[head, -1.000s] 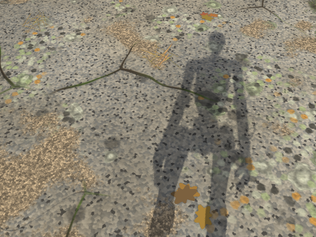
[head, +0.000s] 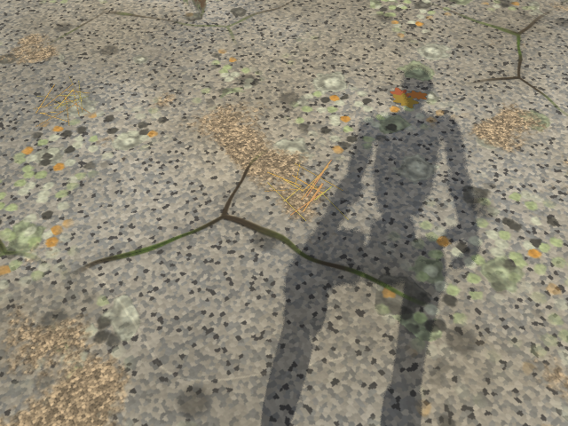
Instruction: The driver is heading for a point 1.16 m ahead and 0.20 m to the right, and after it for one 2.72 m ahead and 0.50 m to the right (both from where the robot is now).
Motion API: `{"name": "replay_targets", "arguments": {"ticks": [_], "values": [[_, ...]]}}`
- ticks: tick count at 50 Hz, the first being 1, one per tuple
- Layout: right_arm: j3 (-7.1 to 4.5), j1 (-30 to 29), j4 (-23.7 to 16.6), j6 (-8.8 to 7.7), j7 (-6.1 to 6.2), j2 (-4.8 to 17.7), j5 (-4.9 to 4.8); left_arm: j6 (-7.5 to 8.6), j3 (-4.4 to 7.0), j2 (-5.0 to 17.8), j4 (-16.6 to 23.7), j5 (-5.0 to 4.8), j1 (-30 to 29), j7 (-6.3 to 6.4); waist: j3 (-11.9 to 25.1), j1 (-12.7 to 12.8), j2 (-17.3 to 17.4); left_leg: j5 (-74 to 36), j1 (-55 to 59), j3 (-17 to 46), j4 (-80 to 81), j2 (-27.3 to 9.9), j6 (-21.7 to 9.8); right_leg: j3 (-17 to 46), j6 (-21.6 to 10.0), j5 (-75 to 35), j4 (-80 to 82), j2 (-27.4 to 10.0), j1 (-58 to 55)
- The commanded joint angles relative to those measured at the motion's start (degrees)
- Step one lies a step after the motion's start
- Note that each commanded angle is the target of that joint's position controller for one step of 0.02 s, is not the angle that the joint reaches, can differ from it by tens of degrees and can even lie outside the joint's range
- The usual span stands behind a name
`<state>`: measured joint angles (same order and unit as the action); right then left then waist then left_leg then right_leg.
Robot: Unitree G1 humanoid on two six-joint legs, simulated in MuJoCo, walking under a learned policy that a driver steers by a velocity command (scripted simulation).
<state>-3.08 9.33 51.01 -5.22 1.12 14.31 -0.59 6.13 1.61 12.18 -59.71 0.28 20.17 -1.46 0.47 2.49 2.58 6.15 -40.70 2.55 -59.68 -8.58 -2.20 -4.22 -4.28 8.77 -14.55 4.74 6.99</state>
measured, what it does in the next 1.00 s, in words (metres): walks ahead: left foot, then right foot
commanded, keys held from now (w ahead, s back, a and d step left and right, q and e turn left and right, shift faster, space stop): no key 0.54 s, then w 0.30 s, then w+e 0.16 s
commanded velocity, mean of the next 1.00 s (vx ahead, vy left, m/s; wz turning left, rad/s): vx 0.24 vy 0.00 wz -0.03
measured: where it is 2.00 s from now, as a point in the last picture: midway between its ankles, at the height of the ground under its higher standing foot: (348, 317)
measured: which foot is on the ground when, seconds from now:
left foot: up 0.00-0.20, down 0.22-1.00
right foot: down 0.00-0.24, up 0.26-0.52, down 0.54-0.86, up 0.88-1.00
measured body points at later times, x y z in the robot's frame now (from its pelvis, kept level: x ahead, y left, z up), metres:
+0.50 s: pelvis +0.17 +0.05 -0.01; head +0.19 +0.05 +0.44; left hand +0.23 +0.30 -0.16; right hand +0.27 -0.19 -0.15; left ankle +0.26 +0.13 -0.75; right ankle +0.18 -0.10 -0.73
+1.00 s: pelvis +0.30 +0.07 +0.00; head +0.30 +0.08 +0.45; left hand +0.36 +0.33 -0.15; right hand +0.29 -0.18 -0.14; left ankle +0.26 +0.16 -0.75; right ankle +0.28 -0.08 -0.66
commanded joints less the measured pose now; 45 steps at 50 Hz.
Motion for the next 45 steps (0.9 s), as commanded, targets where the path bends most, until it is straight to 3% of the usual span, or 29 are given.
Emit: {"name": "replay_targets", "arguments": {"ticks": [1,3,6,8,10,11,12,13,14,15,16,18,20,23,26,27,29,30,31,32,33,35,36,38,41,42,43,44,45], "values": [[-0.1,-0.74,-2.78,-0.34,-0.23,1.28,0.41,0.4,0.99,7.89,3.59,0.04,-2.23,1.19,-4.19,-2.21,-4.51,-8.81,1.93,-1.07,12.52,0.35,0.95,7.76,-8.22,-19.86,7.35,-14.41,5.45],[0.4,-4.71,-3.54,-0.6,-0.65,0.35,0.36,-0.01,1.0,8.77,3.09,-0.23,-0.32,1.52,-3.58,-0.73,-5.06,-12.53,7.1,-3.62,20.66,3.35,1.26,4.74,-6.59,-25.57,5.39,-12.84,5.0],[0.56,-7.93,-4.56,-0.45,-1.46,0.98,0.11,-0.98,0.99,9.04,1.62,-0.75,2.33,1.81,-2.54,0.46,-6.35,-12.71,9.1,-3.18,26.12,5.16,0.84,5.47,-6.05,-27.28,1.28,-14.7,-0.79],[0.15,-7.1,-4.79,-0.68,-1.98,2.7,0.45,-1.63,1.08,8.95,1.31,-0.84,1.31,2.17,-1.17,-0.97,-7.27,-9.73,10.97,-2.05,29.32,5.87,-0.8,6.92,-4.78,-29.13,-3.1,-16.17,-4.79],[-1.12,0.92,-2.05,-1.25,-1.94,5.5,1.21,-2.12,1.19,9.0,1.72,-0.99,-1.0,2.42,3.11,-5.2,-6.52,-12.8,21.4,-3.36,34.85,8.17,-2.98,6.59,-2.43,-32.25,-12.3,-13.82,-6.11],[-2.15,6.51,-0.33,-1.56,-1.65,9.12,1.8,-2.02,0.82,8.02,2.04,-0.26,0.74,2.39,7.97,-6.26,-2.71,-33.94,32.32,-0.61,33.84,4.26,-4.67,4.43,-0.15,-25.74,-22.09,-9.76,-2.3],[-2.21,10.75,0.25,-1.08,-1.4,11.65,2.95,-1.49,-0.86,2.5,0.99,0.77,8.6,1.96,16.5,-3.89,7.75,-55.39,53.44,12.7,28.53,-9.08,-13.0,2.6,3.15,2.43,-39.64,-3.9,14.6],[-1.02,13.02,1.08,-0.39,-1.64,7.45,2.19,-1.31,-1.66,0.75,-0.9,-0.2,12.68,1.5,24.21,-4.26,13.18,-55.83,57.77,23.14,31.52,-15.97,-19.14,6.93,4.94,29.86,-51.18,-1.31,20.08],[-0.35,10.38,0.31,0.06,-2.1,5.55,1.23,-1.78,-0.21,6.19,-0.85,-1.15,9.96,1.35,21.53,-4.32,7.17,-42.55,51.24,21.54,34.17,-13.08,-17.02,10.72,5.06,29.99,-55.55,-3.87,21.0],[-0.11,4.25,-0.93,0.35,-2.02,5.21,0.72,-2.59,0.23,7.06,0.67,-1.69,4.67,1.72,14.67,-3.19,3.4,-30.48,43.54,17.73,36.74,-10.93,-14.46,9.2,5.43,26.95,-55.48,-5.95,23.63],[0.42,-0.48,-1.72,0.52,-1.9,4.23,0.87,-3.61,0.56,6.64,1.2,-1.4,0.96,2.4,9.29,-2.23,-0.02,-21.38,34.89,14.24,40.02,-8.47,-12.7,8.16,5.97,24.07,-52.42,-7.71,23.2],[0.45,-5.01,-1.86,0.9,-1.63,4.35,1.98,-5.53,0.56,4.47,1.39,-0.55,0.74,3.53,5.26,0.48,2.54,-10.89,21.99,9.02,44.27,-4.57,-10.12,7.01,6.39,18.5,-42.55,-9.1,14.93],[0.39,-4.27,-1.1,1.25,-1.25,4.24,2.82,-6.19,0.34,2.85,0.54,-0.26,1.82,4.31,5.28,0.66,4.33,-8.05,18.89,6.03,45.41,-2.59,-10.38,5.3,6.52,17.17,-35.27,-7.84,10.27],[0.38,-3.4,-0.29,1.7,-0.55,4.55,1.7,-6.9,0.48,3.28,0.22,-0.13,0.64,4.54,6.41,0.04,4.36,5.95,18.9,6.62,46.59,-2.57,-10.14,4.69,5.81,10.02,-26.03,-7.49,6.29],[0.73,-2.69,0.99,2.66,-0.01,3.7,0.53,-7.15,0.7,3.59,-0.1,1.01,-0.45,4.06,2.46,0.75,3.46,24.2,14.12,5.89,47.29,0.05,-5.47,3.29,3.59,3.17,-15.89,-6.62,1.2],[0.87,-1.34,1.75,2.84,0.02,3.19,0.54,-7.09,0.67,4.28,0.19,1.49,-0.56,4.01,0.28,0.36,2.11,26.86,13.46,5.51,46.54,1.26,-3.15,5.33,2.29,3.44,-12.48,-8.61,1.66],[0.1,0.36,2.05,3.36,0.68,4.16,0.34,-6.55,1.87,8.6,-0.96,0.06,0.02,4.12,-3.5,-1.6,-6.18,26.36,18.11,-1.43,41.06,7.81,-0.59,7.34,-0.9,26.17,-7.71,-9.08,13.22],[-0.16,-0.16,1.93,3.2,0.93,4.62,0.0,-5.93,2.1,8.61,-0.86,-0.24,0.01,4.13,-4.25,-1.0,-9.66,25.72,20.08,-3.41,35.5,9.11,-0.28,10.17,-2.01,32.24,-3.06,-10.44,16.18],[-0.13,-0.53,1.53,2.78,0.94,3.43,-0.31,-5.22,2.6,9.7,-0.7,-0.15,-0.52,4.07,-4.15,-1.04,-14.43,21.86,19.83,-6.48,29.3,11.15,0.07,15.25,-3.03,35.06,1.54,-13.51,15.37],[-0.36,-1.22,1.72,2.36,0.72,3.21,-0.17,-4.43,3.23,10.49,-0.29,-0.57,-0.79,4.16,-4.64,-0.62,-16.58,16.89,16.72,-7.58,22.57,12.43,0.05,20.84,-4.39,34.69,5.09,-17.26,13.04],[-0.72,-1.38,1.66,1.85,0.22,3.57,0.06,-3.53,3.69,10.92,-0.24,-0.91,-0.8,4.31,-4.97,-0.45,-16.84,14.44,12.91,-5.44,16.78,10.72,-0.92,25.37,-6.19,32.52,6.28,-21.4,10.23],[-0.81,-1.37,1.57,0.87,-0.63,2.38,-0.42,-2.06,3.49,8.99,-0.32,-1.34,0.03,4.19,-5.04,-0.67,-13.9,17.52,5.8,-2.19,12.15,7.22,-2.56,27.29,-7.59,26.23,5.19,-24.01,4.14],[-0.73,-2.37,1.23,0.37,-0.87,1.98,-0.82,-1.69,3.39,8.25,-0.1,-1.7,-0.28,4.01,-5.05,-0.75,-12.29,17.83,5.05,-2.12,15.33,6.39,-2.97,25.2,-6.63,23.15,4.46,-22.9,1.94],[-0.55,-3.66,1.16,-0.39,-1.1,0.97,-0.97,-1.7,3.58,8.73,0.22,-1.85,-1.23,3.6,-4.1,-1.13,-10.99,15.82,12.48,-5.32,24.36,7.85,-2.95,19.18,-4.82,17.49,2.76,-19.44,3.54],[-1.49,5.1,5.13,0.14,-1.1,1.87,-1.02,-2.33,3.97,10.08,0.41,-2.26,-1.29,3.14,-1.34,-4.75,-9.34,7.96,31.93,-8.64,32.85,11.39,-2.14,13.85,-3.54,14.9,-3.2,-15.34,12.41],[-2.09,10.54,6.64,0.41,-0.81,3.24,-1.31,-2.16,3.6,8.72,0.99,-2.15,-2.77,3.08,0.03,-7.11,-6.87,8.42,39.12,-4.85,34.33,8.61,-2.97,11.66,-1.95,12.22,-9.16,-13.68,16.95],[-3.41,17.56,7.87,0.44,-0.06,8.12,-0.93,-1.53,2.55,4.24,2.45,-1.83,-4.74,2.76,1.38,-9.42,5.59,13.08,49.44,11.08,40.91,-2.32,-6.81,4.4,1.78,9.27,-27.79,-7.74,28.79],[-4.33,24.38,9.23,0.21,-0.63,12.96,-0.3,-0.19,1.92,2.05,4.93,-1.91,-6.22,2.91,3.46,-11.22,17.2,18.88,54.77,31.87,48.77,-14.44,-14.14,3.13,2.52,21.15,-43.55,-3.41,40.98],[-2.67,21.47,8.8,-0.7,-0.68,8.41,0.64,0.5,2.81,5.59,4.97,-2.74,-7.48,2.62,0.33,-9.09,9.19,21.13,51.59,32.78,48.18,-15.92,-14.79,9.85,0.88,20.46,-54.06,-7.27,45.33]]}}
